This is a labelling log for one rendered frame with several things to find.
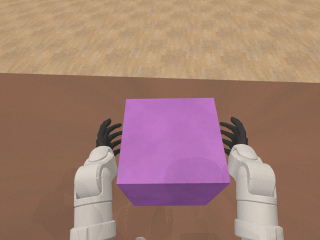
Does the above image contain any carton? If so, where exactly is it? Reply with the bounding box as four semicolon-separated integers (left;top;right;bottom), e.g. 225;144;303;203
116;98;231;206

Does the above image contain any robot left forearm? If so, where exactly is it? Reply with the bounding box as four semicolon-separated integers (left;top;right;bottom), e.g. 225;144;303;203
70;146;118;240

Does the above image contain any right robot hand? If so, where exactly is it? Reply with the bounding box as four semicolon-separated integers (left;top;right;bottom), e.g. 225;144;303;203
219;117;248;156

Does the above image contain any left robot hand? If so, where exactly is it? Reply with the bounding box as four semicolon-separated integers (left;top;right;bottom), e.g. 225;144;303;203
96;118;123;156

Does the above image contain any robot right forearm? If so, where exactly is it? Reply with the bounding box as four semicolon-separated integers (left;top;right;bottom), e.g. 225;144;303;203
227;144;284;240

